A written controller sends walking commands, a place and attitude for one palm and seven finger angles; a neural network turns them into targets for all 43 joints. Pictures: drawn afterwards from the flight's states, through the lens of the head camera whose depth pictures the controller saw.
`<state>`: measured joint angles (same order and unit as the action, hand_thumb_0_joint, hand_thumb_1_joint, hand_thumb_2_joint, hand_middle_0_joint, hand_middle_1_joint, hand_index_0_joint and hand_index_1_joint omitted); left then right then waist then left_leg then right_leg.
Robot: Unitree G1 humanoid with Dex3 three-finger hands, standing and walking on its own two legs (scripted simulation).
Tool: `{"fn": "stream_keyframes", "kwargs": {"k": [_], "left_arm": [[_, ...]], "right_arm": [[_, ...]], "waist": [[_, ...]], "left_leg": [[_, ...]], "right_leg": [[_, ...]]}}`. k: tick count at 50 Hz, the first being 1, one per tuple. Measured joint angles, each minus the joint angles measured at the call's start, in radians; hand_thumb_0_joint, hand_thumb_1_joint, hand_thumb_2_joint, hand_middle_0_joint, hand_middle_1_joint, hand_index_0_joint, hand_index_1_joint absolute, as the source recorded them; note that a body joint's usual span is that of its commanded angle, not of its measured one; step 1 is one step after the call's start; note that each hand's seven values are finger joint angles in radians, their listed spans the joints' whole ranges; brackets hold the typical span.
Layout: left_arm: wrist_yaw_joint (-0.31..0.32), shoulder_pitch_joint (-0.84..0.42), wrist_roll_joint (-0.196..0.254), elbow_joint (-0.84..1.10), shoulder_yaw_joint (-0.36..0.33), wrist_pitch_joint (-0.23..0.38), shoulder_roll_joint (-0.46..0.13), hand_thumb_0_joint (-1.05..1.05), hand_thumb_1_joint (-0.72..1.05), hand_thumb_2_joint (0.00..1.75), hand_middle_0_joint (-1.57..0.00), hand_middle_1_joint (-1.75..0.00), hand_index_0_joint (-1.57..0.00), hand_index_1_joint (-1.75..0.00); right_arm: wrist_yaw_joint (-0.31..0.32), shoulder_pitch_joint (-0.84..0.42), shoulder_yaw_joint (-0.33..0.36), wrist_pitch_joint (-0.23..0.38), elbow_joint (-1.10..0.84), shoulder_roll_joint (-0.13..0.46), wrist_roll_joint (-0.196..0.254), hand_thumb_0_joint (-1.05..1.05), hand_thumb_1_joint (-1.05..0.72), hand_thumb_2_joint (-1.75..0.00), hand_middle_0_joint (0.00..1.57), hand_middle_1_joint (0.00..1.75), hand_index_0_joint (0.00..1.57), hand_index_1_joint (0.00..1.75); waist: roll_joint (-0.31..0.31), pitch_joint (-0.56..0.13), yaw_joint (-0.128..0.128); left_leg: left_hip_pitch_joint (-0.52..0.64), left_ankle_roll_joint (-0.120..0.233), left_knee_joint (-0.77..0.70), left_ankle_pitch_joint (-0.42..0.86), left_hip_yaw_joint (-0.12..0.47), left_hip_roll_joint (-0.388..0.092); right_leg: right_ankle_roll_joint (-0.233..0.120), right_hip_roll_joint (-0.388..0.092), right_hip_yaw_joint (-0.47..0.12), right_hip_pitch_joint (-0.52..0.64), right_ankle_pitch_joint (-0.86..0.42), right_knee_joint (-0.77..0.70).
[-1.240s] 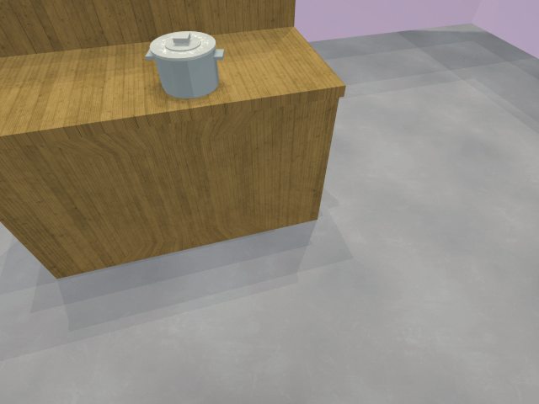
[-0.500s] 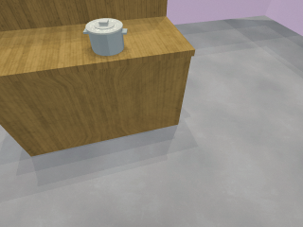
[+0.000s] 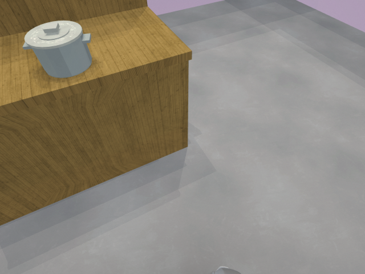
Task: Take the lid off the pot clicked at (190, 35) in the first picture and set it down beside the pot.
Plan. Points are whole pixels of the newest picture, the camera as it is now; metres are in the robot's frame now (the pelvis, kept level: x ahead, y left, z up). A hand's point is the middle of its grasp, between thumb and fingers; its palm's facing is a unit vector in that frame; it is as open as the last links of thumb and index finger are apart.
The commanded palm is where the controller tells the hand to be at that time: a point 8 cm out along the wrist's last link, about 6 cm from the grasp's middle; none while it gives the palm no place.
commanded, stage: walk to a spot facing it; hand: left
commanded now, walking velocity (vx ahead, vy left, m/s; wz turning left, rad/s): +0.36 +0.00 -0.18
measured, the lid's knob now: (51, 27) +0.84 +0.49 +0.11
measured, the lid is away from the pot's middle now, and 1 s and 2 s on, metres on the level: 0.00 0.00 0.00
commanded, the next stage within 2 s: turn to face it in 0.20 s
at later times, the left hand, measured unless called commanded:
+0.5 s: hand (121, 263) +0.17 +0.18 -0.19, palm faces +0.14 -0.98 -0.14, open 7.4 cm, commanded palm none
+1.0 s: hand (122, 193) +0.34 +0.19 -0.13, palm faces +0.31 -0.90 -0.29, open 7.4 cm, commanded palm none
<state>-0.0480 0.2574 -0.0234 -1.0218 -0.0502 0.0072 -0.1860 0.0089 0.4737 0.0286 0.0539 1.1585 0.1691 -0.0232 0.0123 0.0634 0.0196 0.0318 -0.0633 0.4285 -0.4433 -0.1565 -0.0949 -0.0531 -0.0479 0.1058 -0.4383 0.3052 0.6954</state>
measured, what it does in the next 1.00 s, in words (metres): walks ahead, turning left: right foot, then left foot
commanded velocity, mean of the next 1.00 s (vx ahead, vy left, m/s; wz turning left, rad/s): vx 0.08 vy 0.00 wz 0.40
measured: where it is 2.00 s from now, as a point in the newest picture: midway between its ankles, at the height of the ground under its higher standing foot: (177, 239)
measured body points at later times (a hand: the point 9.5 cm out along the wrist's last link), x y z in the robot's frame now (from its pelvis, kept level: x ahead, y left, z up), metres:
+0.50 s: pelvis +0.21 +0.01 -0.01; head +0.22 +0.04 +0.44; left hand +0.17 +0.23 -0.18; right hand +0.32 -0.21 -0.14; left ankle +0.29 +0.10 -0.73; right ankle +0.09 -0.10 -0.70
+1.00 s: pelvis +0.30 -0.03 +0.01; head +0.32 -0.05 +0.46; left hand +0.33 +0.24 -0.11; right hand +0.40 -0.26 -0.15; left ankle +0.28 +0.10 -0.71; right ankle +0.34 -0.12 -0.73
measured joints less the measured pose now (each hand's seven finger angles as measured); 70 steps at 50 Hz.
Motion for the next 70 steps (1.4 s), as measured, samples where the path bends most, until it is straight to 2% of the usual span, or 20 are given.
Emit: {"fn": "stream_keyframes", "kwargs": {"k": [2,5,8,14,18,21,23,24,26,28,31,38,44,47,48,51,54,57,64,70], "left_arm": [[0.007,-0.018,-0.004,0.021,-0.009,0.033,-0.008,0.01,0.91,0.90,-0.20,-0.30,-0.20,-0.30],[0.030,-0.026,0.006,0.022,-0.014,0.056,-0.008,0.00,0.91,0.90,-0.20,-0.30,-0.20,-0.30],[0.047,0.000,0.002,0.002,-0.005,0.054,0.000,0.00,0.91,0.90,-0.20,-0.30,-0.20,-0.30],[0.053,0.063,-0.005,-0.042,0.015,0.052,0.036,0.00,0.91,0.90,-0.20,-0.30,-0.20,-0.30],[0.054,0.090,-0.007,-0.053,0.021,0.058,0.050,0.00,0.91,0.90,-0.20,-0.30,-0.20,-0.30],[0.058,0.102,-0.009,-0.056,0.019,0.054,0.049,0.01,0.91,0.90,-0.20,-0.30,-0.20,-0.30],[0.062,0.114,-0.006,-0.052,0.015,0.047,0.044,0.01,0.90,0.90,-0.20,-0.30,-0.20,-0.30],[0.062,0.115,-0.002,-0.051,0.011,0.039,0.040,0.01,0.90,0.90,-0.20,-0.30,-0.20,-0.30],[0.063,0.088,0.006,-0.045,0.005,0.017,0.022,0.01,0.91,0.90,-0.20,-0.30,-0.20,-0.30],[0.066,0.056,0.007,-0.030,-0.004,0.003,0.008,0.01,0.91,0.90,-0.20,-0.30,-0.20,-0.30],[0.063,0.006,0.007,0.000,-0.016,-0.008,-0.006,0.01,0.91,0.90,-0.20,-0.30,-0.20,-0.30],[0.064,-0.064,0.003,0.062,-0.028,-0.037,-0.025,0.01,0.91,0.90,-0.20,-0.30,-0.20,-0.30],[0.067,-0.098,0.007,0.095,-0.021,-0.049,-0.028,0.01,0.91,0.90,-0.20,-0.30,-0.20,-0.30],[0.069,-0.102,0.011,0.115,-0.013,-0.038,-0.024,0.01,0.91,0.90,-0.20,-0.30,-0.20,-0.30],[0.070,-0.102,0.011,0.119,-0.010,-0.030,-0.019,0.01,0.91,0.90,-0.20,-0.30,-0.20,-0.30],[0.070,-0.095,0.004,0.129,0.007,-0.018,-0.001,0.01,0.91,0.90,-0.20,-0.30,-0.20,-0.30],[0.071,-0.075,0.005,0.134,0.013,-0.016,0.012,0.01,0.91,0.90,-0.20,-0.30,-0.20,-0.30],[0.071,-0.055,0.004,0.129,0.017,-0.013,0.020,0.01,0.91,0.90,-0.20,-0.30,-0.20,-0.30],[0.068,0.010,-0.002,0.101,0.020,-0.006,0.025,0.01,0.90,0.90,-0.20,-0.30,-0.20,-0.30],[0.060,0.087,-0.009,0.040,0.008,0.001,0.005,0.01,0.90,0.90,-0.20,-0.30,-0.20,-0.30]], "right_arm": [[-0.007,0.006,0.002,-0.011,0.017,-0.004,0.009,0.00,-0.91,-0.90,0.20,0.30,0.20,0.30],[-0.012,-0.045,0.009,-0.033,0.016,-0.004,0.016,0.00,-0.91,-0.90,0.20,0.30,0.20,0.30],[-0.011,-0.118,0.017,-0.030,-0.028,0.000,0.010,0.01,-0.91,-0.90,0.20,0.30,0.20,0.30],[-0.018,-0.249,0.029,-0.027,-0.136,-0.005,0.007,0.00,-0.91,-0.90,0.20,0.30,0.20,0.30],[-0.028,-0.302,0.024,-0.025,-0.170,-0.016,0.009,0.00,-0.91,-0.90,0.19,0.30,0.20,0.30],[-0.029,-0.316,0.017,-0.021,-0.181,-0.022,0.011,0.00,-0.91,-0.90,0.19,0.30,0.20,0.30],[-0.029,-0.311,0.010,-0.014,-0.191,-0.023,0.007,0.00,-0.91,-0.90,0.20,0.30,0.20,0.30],[-0.027,-0.307,0.008,-0.009,-0.196,-0.022,0.003,0.00,-0.91,-0.90,0.20,0.30,0.20,0.30],[-0.020,-0.304,0.000,-0.010,-0.198,-0.030,0.005,0.00,-0.91,-0.90,0.20,0.30,0.20,0.30],[-0.012,-0.290,-0.005,-0.019,-0.192,-0.035,0.009,0.00,-0.91,-0.90,0.20,0.30,0.20,0.30],[0.005,-0.269,0.006,-0.031,-0.185,-0.020,0.015,-0.01,-0.93,-0.90,0.20,0.30,0.20,0.30],[-0.004,-0.220,0.015,-0.063,-0.173,0.015,0.011,-0.01,-0.92,-0.90,0.20,0.30,0.20,0.30],[-0.006,-0.206,0.028,-0.080,-0.189,0.030,0.004,0.00,-0.91,-0.90,0.20,0.30,0.20,0.30],[-0.006,-0.205,0.033,-0.086,-0.197,0.039,0.007,0.00,-0.91,-0.90,0.20,0.30,0.20,0.30],[-0.006,-0.205,0.036,-0.088,-0.199,0.045,0.011,0.00,-0.91,-0.90,0.20,0.30,0.20,0.30],[-0.005,-0.217,0.050,-0.101,-0.199,0.060,0.014,0.00,-0.91,-0.90,0.20,0.30,0.20,0.30],[-0.011,-0.230,0.057,-0.112,-0.200,0.072,0.009,0.00,-0.91,-0.90,0.20,0.30,0.20,0.30],[-0.015,-0.247,0.058,-0.114,-0.203,0.080,0.007,0.00,-0.91,-0.90,0.20,0.30,0.20,0.30],[-0.013,-0.307,0.044,-0.127,-0.194,0.081,0.010,0.00,-0.91,-0.90,0.20,0.30,0.20,0.30],[-0.028,-0.344,0.030,-0.120,-0.189,0.065,0.007,0.00,-0.91,-0.90,0.20,0.30,0.20,0.30]], "waist": [[0.003,0.011,-0.010],[-0.001,0.019,-0.015],[-0.010,-0.006,-0.012],[-0.007,-0.063,-0.002],[-0.008,-0.065,-0.019],[-0.014,-0.052,-0.031],[-0.023,-0.040,-0.033],[-0.029,-0.036,-0.029],[-0.053,-0.014,-0.029],[-0.061,-0.001,-0.030],[-0.061,0.007,-0.029],[-0.038,-0.020,-0.009],[-0.012,-0.031,0.019],[0.002,-0.034,0.020],[0.012,-0.034,0.016],[0.037,-0.028,0.017],[0.034,-0.029,0.011],[0.027,-0.022,0.006],[0.008,0.003,-0.032],[-0.003,-0.006,-0.073]], "left_leg": [[-0.064,0.024,0.212,-0.064,0.010,-0.033],[-0.262,0.070,0.662,-0.035,0.089,-0.021],[-0.427,0.076,0.801,0.058,0.094,-0.018],[-0.599,0.057,0.625,0.185,0.081,-0.033],[-0.595,0.063,0.431,0.235,0.080,-0.025],[-0.548,0.087,0.313,0.255,0.072,0.002],[-0.483,0.106,0.223,0.311,0.061,0.029],[-0.466,0.117,0.219,0.260,0.064,0.045],[-0.470,0.135,0.260,0.200,0.064,0.078],[-0.447,0.138,0.234,0.207,0.070,0.099],[-0.400,0.144,0.143,0.244,0.088,0.128],[-0.337,0.134,0.025,0.283,0.156,0.163],[-0.332,0.105,0.042,0.261,0.223,0.172],[-0.346,0.079,0.088,0.232,0.253,0.177],[-0.356,0.069,0.117,0.216,0.264,0.175],[-0.429,0.053,0.359,0.020,0.249,0.170],[-0.495,0.040,0.615,0.004,0.207,0.149],[-0.507,0.026,0.701,0.035,0.189,0.116],[-0.439,0.009,0.577,0.010,0.177,0.078],[-0.390,0.031,0.476,0.012,0.141,0.074]], "right_leg": [[-0.011,0.014,0.012,0.014,-0.043,-0.009],[-0.020,0.040,0.024,0.061,0.007,0.007],[-0.018,0.063,0.018,0.146,-0.008,-0.095],[-0.012,0.085,0.009,0.292,-0.030,-0.275],[0.007,0.085,0.016,0.372,0.002,-0.320],[0.031,0.071,0.042,0.424,0.061,-0.301],[0.049,0.048,0.060,0.426,0.136,-0.208],[0.052,0.028,0.067,0.391,0.175,-0.100],[0.056,0.015,0.007,0.262,0.252,0.215],[0.061,0.018,-0.036,0.139,0.233,0.432],[0.080,0.000,-0.070,0.005,0.138,0.505],[0.117,-0.028,-0.116,-0.081,0.050,0.324],[0.117,0.003,-0.118,0.006,0.080,0.101],[0.111,0.030,-0.109,0.096,0.018,-0.059],[0.089,0.038,-0.100,0.124,-0.043,-0.116],[0.017,0.039,-0.053,0.154,-0.028,-0.120],[-0.003,0.021,-0.021,0.194,-0.024,-0.164],[-0.011,0.007,0.006,0.219,-0.038,-0.200],[-0.020,-0.012,0.053,0.237,-0.049,-0.228],[-0.013,-0.015,0.099,0.252,-0.058,-0.255]]}}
